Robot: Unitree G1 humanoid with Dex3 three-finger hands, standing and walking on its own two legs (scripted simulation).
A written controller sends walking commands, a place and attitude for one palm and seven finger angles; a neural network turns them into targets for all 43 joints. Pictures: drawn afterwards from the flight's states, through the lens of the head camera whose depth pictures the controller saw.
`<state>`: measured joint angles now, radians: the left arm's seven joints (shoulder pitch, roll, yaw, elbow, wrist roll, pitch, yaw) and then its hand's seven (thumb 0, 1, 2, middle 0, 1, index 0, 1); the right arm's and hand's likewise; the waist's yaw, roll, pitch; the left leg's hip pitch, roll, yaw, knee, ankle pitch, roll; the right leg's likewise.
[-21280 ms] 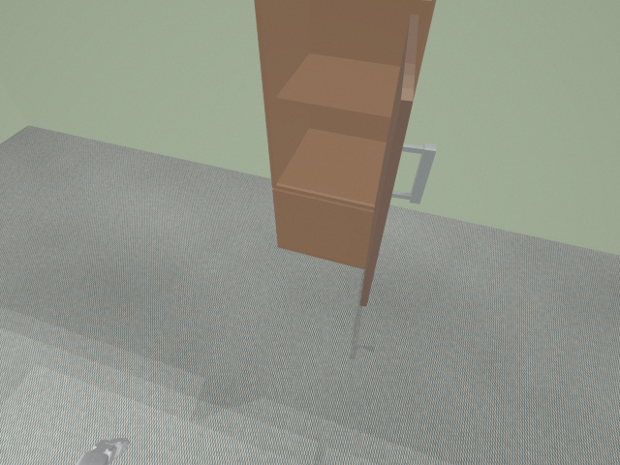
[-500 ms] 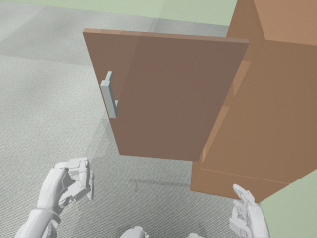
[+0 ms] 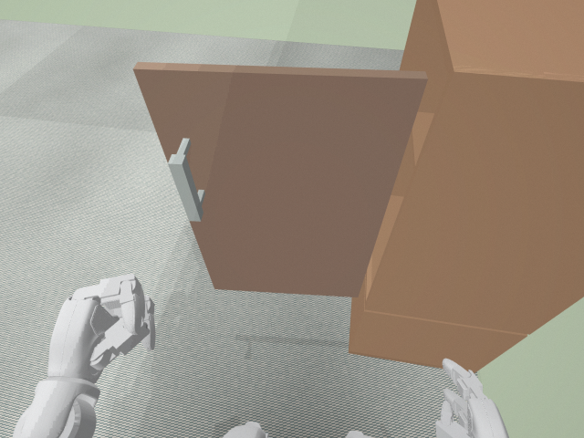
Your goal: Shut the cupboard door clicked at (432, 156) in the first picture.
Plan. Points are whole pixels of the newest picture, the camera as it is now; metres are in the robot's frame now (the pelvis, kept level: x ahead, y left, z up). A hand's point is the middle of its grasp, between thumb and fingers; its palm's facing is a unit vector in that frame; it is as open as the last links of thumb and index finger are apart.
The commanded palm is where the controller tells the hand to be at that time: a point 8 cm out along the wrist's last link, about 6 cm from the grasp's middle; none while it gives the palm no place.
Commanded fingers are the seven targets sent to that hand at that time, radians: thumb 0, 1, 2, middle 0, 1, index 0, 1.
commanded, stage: bring the fist close to the handle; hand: left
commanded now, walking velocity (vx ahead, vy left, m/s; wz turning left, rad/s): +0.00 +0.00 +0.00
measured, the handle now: (190, 181) +0.47 +0.20 +0.08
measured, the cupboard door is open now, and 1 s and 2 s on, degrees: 96 96 92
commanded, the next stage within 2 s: push the door shut along its arc in 1.48 s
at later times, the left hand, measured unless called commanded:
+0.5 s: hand (172, 286) +0.29 +0.17 +0.07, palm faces -0.05 -1.00 -0.01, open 3.1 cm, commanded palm +0.27 +0.23 +0.08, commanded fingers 0.00 0.90 0.90 -1.30 -1.50 -1.30 -1.50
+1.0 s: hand (187, 234) +0.36 +0.17 +0.08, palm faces -0.02 -1.00 -0.03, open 3.1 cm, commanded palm +0.34 +0.23 +0.08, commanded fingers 0.00 0.90 0.90 -1.30 -1.50 -1.30 -1.50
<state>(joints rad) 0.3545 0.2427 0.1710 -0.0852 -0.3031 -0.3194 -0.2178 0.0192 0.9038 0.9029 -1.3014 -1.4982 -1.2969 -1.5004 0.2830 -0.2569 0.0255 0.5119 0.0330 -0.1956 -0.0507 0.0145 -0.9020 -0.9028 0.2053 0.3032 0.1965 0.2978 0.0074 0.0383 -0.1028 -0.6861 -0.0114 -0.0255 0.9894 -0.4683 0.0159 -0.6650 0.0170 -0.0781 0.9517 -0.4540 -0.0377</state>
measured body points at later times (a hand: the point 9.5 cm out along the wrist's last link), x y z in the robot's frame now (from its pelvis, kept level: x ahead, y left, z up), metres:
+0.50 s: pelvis +0.00 +0.00 +0.00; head +0.05 +0.00 +0.45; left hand +0.28 +0.23 +0.08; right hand +0.16 -0.24 -0.08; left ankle +0.01 +0.11 -0.68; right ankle +0.01 -0.10 -0.68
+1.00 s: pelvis +0.00 +0.01 +0.01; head +0.06 +0.00 +0.45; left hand +0.36 +0.23 +0.08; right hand +0.14 -0.24 -0.10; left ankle +0.02 +0.11 -0.68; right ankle +0.01 -0.10 -0.68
